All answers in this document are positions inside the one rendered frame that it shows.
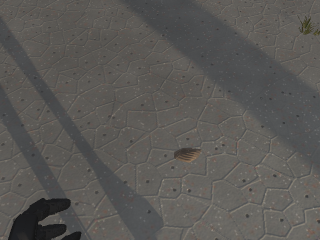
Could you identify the left robot hand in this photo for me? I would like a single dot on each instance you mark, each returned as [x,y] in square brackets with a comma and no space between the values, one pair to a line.
[26,227]

